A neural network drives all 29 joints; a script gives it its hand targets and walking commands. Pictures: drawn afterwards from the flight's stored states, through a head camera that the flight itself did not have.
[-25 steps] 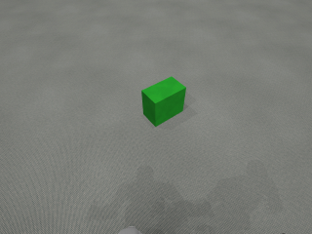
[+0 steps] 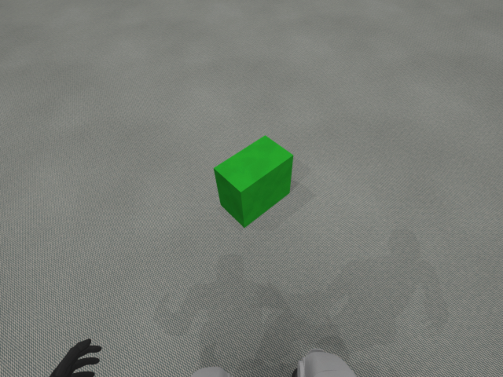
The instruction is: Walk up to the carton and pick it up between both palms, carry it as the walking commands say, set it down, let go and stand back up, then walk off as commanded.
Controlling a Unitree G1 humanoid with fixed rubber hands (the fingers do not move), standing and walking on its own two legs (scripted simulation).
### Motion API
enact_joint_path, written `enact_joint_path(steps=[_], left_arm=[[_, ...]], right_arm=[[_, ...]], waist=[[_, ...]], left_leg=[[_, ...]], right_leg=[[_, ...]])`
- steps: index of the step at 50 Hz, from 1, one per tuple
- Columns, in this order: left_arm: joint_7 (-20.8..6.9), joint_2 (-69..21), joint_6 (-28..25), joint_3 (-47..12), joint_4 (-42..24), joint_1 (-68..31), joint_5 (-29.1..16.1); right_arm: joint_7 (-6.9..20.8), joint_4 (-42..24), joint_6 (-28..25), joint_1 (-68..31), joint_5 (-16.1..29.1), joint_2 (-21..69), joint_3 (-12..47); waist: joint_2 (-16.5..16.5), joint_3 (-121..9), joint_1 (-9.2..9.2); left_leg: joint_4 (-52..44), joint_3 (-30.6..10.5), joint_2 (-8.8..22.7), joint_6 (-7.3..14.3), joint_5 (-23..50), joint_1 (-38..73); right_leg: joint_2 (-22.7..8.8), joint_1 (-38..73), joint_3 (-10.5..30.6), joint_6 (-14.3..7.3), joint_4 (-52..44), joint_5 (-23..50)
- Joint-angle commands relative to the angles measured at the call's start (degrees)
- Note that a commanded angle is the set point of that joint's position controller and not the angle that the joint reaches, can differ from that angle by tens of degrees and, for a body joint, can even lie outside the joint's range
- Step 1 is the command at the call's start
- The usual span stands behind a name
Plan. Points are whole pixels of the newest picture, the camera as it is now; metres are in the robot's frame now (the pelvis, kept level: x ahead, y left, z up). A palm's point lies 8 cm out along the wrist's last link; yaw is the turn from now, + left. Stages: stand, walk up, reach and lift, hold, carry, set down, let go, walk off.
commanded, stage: walk up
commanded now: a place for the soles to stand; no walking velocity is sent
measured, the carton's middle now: (254, 181) +0.98 -0.02 -0.60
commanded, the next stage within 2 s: none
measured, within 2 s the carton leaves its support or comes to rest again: neither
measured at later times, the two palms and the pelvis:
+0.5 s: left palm (51, 320) +0.25 +0.37 -0.08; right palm (432, 308) +0.24 -0.31 -0.10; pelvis +0.18 +0.03 +0.00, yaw +0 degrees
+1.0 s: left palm (77, 225) +0.45 +0.39 -0.09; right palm (385, 239) +0.38 -0.27 -0.11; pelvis +0.34 +0.06 -0.01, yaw -3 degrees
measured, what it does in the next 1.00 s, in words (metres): walks ahead: left foot, then right foot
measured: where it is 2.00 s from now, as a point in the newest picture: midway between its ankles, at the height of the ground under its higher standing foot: (242, 315)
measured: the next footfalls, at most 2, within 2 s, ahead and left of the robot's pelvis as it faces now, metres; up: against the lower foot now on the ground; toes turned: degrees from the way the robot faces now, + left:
left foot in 0.12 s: +0.15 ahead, +0.16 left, +0.00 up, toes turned +5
right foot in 0.36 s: +0.26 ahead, -0.10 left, +0.00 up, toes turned -6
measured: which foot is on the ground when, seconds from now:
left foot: up 0.00-0.10, down 0.12-0.40, up 0.42-0.62, down 0.64-0.92, up 0.94-1.00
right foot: down 0.00-0.14, up 0.16-0.34, down 0.36-0.64, up 0.66-0.88, down 0.90-1.00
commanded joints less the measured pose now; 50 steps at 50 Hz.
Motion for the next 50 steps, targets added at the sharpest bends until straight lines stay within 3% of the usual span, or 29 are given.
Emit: enact_joint_path(steps=[1,3,4,5,6,7,8,9,14,16,17,18,19,21,23,27,30,31,32,33,36,39,41,43,44,45,46,48,50], left_arm=[[0.3,19.3,-0.3,5.1,-2.8,3.0,0.7],[-0.1,19.2,0.1,4.9,-3.2,2.0,0.9],[-0.2,17.8,0.5,3.9,-3.5,-0.8,0.8],[0.0,14.1,1.1,3.0,-3.8,-1.1,0.7],[0.2,9.7,1.4,2.1,-4.4,-3.7,0.6],[0.4,11.7,1.6,2.2,-6.4,-8.2,0.4],[0.6,16.4,1.4,3.4,-4.3,-6.7,0.4],[0.1,16.4,1.0,3.2,-2.1,-3.4,0.1],[-0.5,15.1,-0.6,3.7,1.9,3.4,0.7],[-0.3,14.8,-0.7,4.5,3.6,11.0,0.5],[0.3,16.6,-1.2,5.7,6.5,17.4,0.7],[1.5,21.6,-1.4,7.2,6.1,22.5,1.6],[1.8,25.3,-1.7,7.2,3.5,21.7,0.8],[1.4,21.4,-1.3,6.2,2.1,12.4,-1.0],[1.8,20.7,-1.4,5.7,0.5,10.5,-0.5],[1.1,20.6,-1.1,4.7,-0.7,7.3,0.2],[0.8,15.3,-0.4,2.2,-2.0,4.1,0.2],[0.9,10.2,-0.2,0.8,-2.4,5.8,-0.3],[1.1,9.0,-0.4,0.7,-3.5,5.5,-0.7],[1.7,15.6,0.3,2.3,-2.6,3.2,0.3],[1.9,16.1,-0.1,3.0,-0.3,5.8,0.2],[1.2,13.9,-0.5,2.8,0.4,8.6,-0.3],[1.0,12.7,-1.0,3.2,0.8,10.3,-0.1],[1.1,13.1,-1.6,4.4,3.2,16.3,0.7],[1.9,16.4,-1.6,5.6,4.4,20.8,1.5],[2.7,22.1,-1.5,6.7,2.8,20.3,2.2],[3.0,24.1,-1.3,6.4,1.3,17.1,1.1],[3.1,20.8,-0.8,5.7,0.2,11.2,-0.1],[3.0,19.0,-0.2,5.1,-1.5,9.0,0.2]], right_arm=[[0.9,-2.0,-1.5,3.9,-1.0,-13.8,-4.3],[1.3,-1.1,-1.5,5.0,-1.1,-13.5,-4.9],[1.2,1.1,-1.6,9.0,-1.2,-14.4,-5.6],[0.7,3.6,-1.6,15.0,-1.7,-16.5,-6.9],[-0.1,3.9,-1.4,19.4,-2.3,-21.4,-7.9],[-0.9,-0.7,-2.1,10.7,-2.5,-24.2,-7.9],[-1.1,-2.5,-2.1,2.6,-1.6,-22.7,-7.0],[-1.5,-3.1,-2.3,0.3,-1.3,-19.7,-6.4],[-0.5,-4.2,-1.7,-0.9,-1.2,-17.4,-5.2],[0.0,-5.3,-1.4,-6.2,-1.3,-16.0,-4.1],[0.1,-5.4,-1.2,-6.9,-1.6,-12.7,-3.1],[0.0,-7.0,-1.5,-6.0,-0.7,-8.6,-1.7],[-0.1,-8.6,-1.7,-7.3,-0.8,-9.1,-1.4],[-1.1,-5.3,-1.6,-5.1,-1.1,-16.3,-3.3],[-0.6,-4.7,-1.8,-4.2,-0.6,-14.2,-3.5],[0.6,-2.9,-1.6,-1.2,-0.7,-14.6,-4.7],[0.2,-0.6,-2.5,6.6,-1.6,-13.7,-5.9],[-0.7,0.8,-2.7,11.8,-2.4,-18.4,-7.0],[-1.2,-2.5,-2.7,10.5,-2.1,-21.9,-7.2],[-1.1,-3.8,-2.6,6.5,-0.6,-22.5,-7.1],[-1.5,-5.3,-1.7,1.0,-0.7,-17.9,-5.9],[-1.3,-6.0,-1.8,-0.3,-1.0,-16.6,-5.4],[-1.1,-5.9,-1.8,-2.2,-0.7,-16.8,-5.2],[-0.5,-7.1,-1.2,-6.8,-0.6,-13.1,-3.8],[-0.5,-7.6,-0.8,-6.7,-0.5,-10.0,-2.5],[-0.8,-9.7,-0.9,-7.9,-0.2,-7.0,-1.3],[-1.4,-9.5,0.1,-9.8,-0.8,-10.3,-1.8],[-1.8,-6.3,0.0,-6.4,-0.9,-13.8,-3.3],[-1.7,-4.9,-0.4,-2.0,-0.7,-13.4,-3.5]], waist=[[-13.8,-7.5,2.65],[-14.7,-8.7,1.25],[-10.7,-9.2,-2.23],[0.5,-10.1,-5.12],[17.2,-7.1,-8.66],[16.7,0.0,-7.58],[4.6,2.8,-4.05],[-1.3,2.0,-2.13],[4.0,-1.5,0.12],[5.0,-3.0,5.4],[-2.4,-6.2,9.12],[-18.2,-9.0,12.52],[-18.1,-8.5,10.64],[-2.4,-4.0,4.98],[-6.5,-3.0,4.44],[-12.2,-4.7,1.93],[-5.9,-7.9,-3.8],[11.6,-10.6,-6.04],[16.5,-8.6,-6.54],[2.6,-8.1,-6.15],[2.6,-4.6,-1.91],[5.1,-4.9,-0.9],[7.2,-6.6,1.23],[2.4,-7.7,6.19],[-6.5,-10.6,8.92],[-21.2,-10.0,9.78],[-11.9,-8.9,7.82],[-5.3,-2.7,4.76],[-10.7,-4.6,3.3]], left_leg=[[-15.0,0.5,3.3,-1.2,-4.7,-5.8],[-22.7,3.3,2.2,-0.6,1.2,2.8],[-25.3,3.8,0.7,-0.3,4.5,13.4],[-29.0,-0.8,0.6,1.2,-2.0,22.1],[-47.7,-22.0,9.8,4.8,-27.5,21.3],[-61.6,-43.9,19.6,9.6,-41.6,14.7],[-57.2,-41.6,21.1,12.9,-32.7,10.7],[-50.0,-33.0,18.8,12.9,-21.4,12.1],[-44.9,-17.0,16.0,12.8,-8.0,0.5],[-37.5,-8.5,11.4,9.1,-6.7,-8.8],[-23.9,-3.0,7.6,6.4,-2.1,-16.3],[-2.2,4.9,0.5,2.2,5.9,-26.4],[4.2,0.8,-3.9,0.3,-3.4,-35.0],[4.5,-5.4,2.5,0.6,-0.3,-29.0],[-2.3,-4.5,5.7,-0.5,0.0,-26.0],[-15.0,-1.6,4.9,-0.5,1.3,-7.3],[-28.5,2.4,-0.5,0.0,9.9,16.0],[-39.3,-11.5,5.8,2.6,-5.4,24.2],[-50.8,-37.1,17.5,9.0,-14.5,25.1],[-52.5,-44.6,23.7,13.8,-16.9,20.9],[-42.9,-27.0,19.2,15.1,2.5,14.1],[-41.0,-18.6,18.2,14.6,15.6,9.3],[-38.1,-12.6,16.3,13.1,18.4,5.0],[-29.3,-5.0,11.7,8.2,9.3,-8.6],[-15.6,0.8,6.8,4.9,6.7,-17.3],[-0.1,6.4,-1.4,1.2,1.4,-27.6],[2.3,0.1,0.8,0.4,-5.3,-27.6],[2.3,-2.3,3.5,-0.3,-2.5,-24.7],[-4.2,-2.0,4.5,-0.2,-4.5,-18.7]], right_leg=[[-20.0,5.8,23.3,-14.4,-25.0,-23.2],[-16.6,-0.1,18.0,-11.7,-20.2,-27.5],[-13.7,-9.4,12.9,-8.8,-13.9,-32.1],[-8.9,-18.7,8.9,-5.9,-3.1,-35.1],[0.4,-28.4,1.4,-2.1,17.0,-33.3],[3.2,-33.7,7.6,0.2,26.2,-20.6],[-3.0,-29.8,13.0,0.9,24.4,-11.9],[-5.2,-26.3,11.4,0.7,21.5,-8.5],[-3.8,-6.0,5.6,2.0,5.6,-12.0],[-0.7,10.7,2.9,0.5,-2.9,-5.2],[0.1,24.6,5.6,-0.1,-6.1,-8.3],[-8.5,31.3,25.2,-4.6,-17.6,-25.8],[-21.6,32.1,54.6,-11.2,-29.2,-31.2],[-21.2,23.9,47.3,-14.0,-25.5,-23.6],[-20.6,19.9,35.6,-14.8,-21.9,-11.1],[-18.8,4.7,24.9,-13.5,-18.9,-8.4],[-11.0,-10.0,11.2,-7.1,0.7,-3.0],[-3.8,-17.7,4.1,-3.0,20.2,-2.8],[4.2,-27.6,3.7,0.1,29.5,-18.7],[0.7,-25.7,12.2,0.3,32.0,-19.1],[-4.7,-20.6,10.9,1.1,25.3,-17.0],[-5.3,-12.4,8.1,0.8,15.4,-15.1],[-3.7,-4.0,5.4,0.0,7.6,-10.5],[-0.5,14.1,4.9,-1.5,-2.7,-2.4],[-1.9,24.4,11.9,-3.3,-6.5,-10.2],[-15.7,25.5,40.5,-9.4,-21.3,-27.2],[-23.9,21.6,51.8,-13.9,-26.5,-29.3],[-20.6,17.3,40.7,-14.9,-21.2,-12.4],[-19.1,11.8,32.3,-14.7,-16.3,-4.4]])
